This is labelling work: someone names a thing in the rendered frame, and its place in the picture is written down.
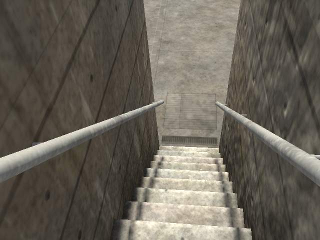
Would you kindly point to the stairs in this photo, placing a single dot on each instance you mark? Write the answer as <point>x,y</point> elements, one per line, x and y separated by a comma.
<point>185,194</point>

